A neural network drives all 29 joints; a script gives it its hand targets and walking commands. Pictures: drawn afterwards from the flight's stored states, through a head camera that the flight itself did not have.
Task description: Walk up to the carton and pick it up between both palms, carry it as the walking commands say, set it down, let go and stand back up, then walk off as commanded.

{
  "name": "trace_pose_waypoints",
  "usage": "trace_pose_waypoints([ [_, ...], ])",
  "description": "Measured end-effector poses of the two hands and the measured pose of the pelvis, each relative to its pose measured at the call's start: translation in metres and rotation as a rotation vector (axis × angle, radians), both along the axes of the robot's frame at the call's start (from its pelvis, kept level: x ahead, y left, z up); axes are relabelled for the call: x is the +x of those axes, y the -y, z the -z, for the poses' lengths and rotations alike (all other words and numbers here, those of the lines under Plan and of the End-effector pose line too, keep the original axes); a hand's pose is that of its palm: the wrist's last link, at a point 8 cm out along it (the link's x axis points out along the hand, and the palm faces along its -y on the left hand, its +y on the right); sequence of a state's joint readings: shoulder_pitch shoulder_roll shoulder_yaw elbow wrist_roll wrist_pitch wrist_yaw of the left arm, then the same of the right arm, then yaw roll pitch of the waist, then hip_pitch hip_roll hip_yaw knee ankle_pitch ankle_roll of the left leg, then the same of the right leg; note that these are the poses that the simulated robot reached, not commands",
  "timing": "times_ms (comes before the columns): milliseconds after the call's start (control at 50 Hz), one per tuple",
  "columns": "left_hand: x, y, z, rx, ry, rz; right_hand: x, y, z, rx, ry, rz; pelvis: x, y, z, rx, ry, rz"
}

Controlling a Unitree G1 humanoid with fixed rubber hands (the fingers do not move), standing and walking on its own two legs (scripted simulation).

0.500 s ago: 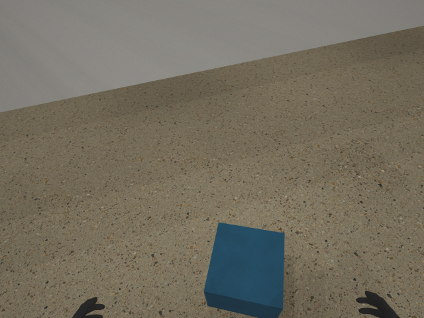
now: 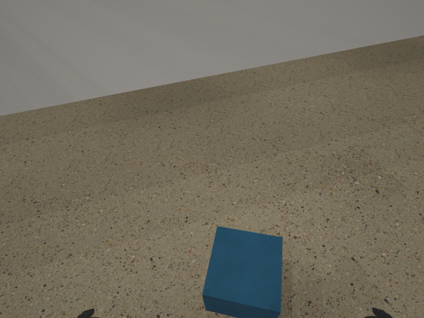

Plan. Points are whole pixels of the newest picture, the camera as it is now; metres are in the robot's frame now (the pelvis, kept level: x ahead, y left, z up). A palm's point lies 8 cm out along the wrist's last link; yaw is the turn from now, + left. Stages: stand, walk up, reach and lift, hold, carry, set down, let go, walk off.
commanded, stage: stand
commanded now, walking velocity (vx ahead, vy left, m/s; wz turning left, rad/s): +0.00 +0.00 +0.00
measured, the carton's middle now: (244, 273) +0.46 -0.07 -0.67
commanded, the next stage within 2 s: walk off in 0.92 s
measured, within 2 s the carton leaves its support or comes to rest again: neither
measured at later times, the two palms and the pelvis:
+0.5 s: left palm out of the picture +0.08 +0.31 -0.10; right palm out of the picture +0.08 -0.30 -0.10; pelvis -0.02 +0.00 +0.00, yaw +0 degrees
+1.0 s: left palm out of the picture +0.07 +0.32 -0.10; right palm out of the picture +0.07 -0.31 -0.10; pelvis -0.02 +0.00 +0.00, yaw +0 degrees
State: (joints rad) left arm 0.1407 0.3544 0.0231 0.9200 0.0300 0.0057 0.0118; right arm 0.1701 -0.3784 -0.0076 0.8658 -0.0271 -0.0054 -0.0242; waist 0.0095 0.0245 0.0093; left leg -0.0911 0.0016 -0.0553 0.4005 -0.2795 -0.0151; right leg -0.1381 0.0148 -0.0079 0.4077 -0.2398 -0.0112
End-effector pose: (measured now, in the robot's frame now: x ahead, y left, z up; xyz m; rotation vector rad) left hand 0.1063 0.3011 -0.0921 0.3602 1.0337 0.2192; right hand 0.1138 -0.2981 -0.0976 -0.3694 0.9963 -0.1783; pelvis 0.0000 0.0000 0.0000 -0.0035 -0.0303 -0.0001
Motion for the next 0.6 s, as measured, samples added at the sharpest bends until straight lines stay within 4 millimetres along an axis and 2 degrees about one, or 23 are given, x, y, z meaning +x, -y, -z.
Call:
trace_pose_waypoints([
  [320, -0.022, -0.007, 0.003, 0.003, -0.051, -0.011, -0.027, 0.004, 0.003, -0.006, -0.059, 0.020, -0.012, -0.002, -0.002, 0.001, 0.011, 0.002],
  [600, -0.031, -0.012, 0.005, 0.004, -0.074, -0.016, -0.037, 0.006, 0.004, -0.011, -0.084, 0.030, -0.017, -0.003, -0.003, 0.002, 0.013, 0.003],
])
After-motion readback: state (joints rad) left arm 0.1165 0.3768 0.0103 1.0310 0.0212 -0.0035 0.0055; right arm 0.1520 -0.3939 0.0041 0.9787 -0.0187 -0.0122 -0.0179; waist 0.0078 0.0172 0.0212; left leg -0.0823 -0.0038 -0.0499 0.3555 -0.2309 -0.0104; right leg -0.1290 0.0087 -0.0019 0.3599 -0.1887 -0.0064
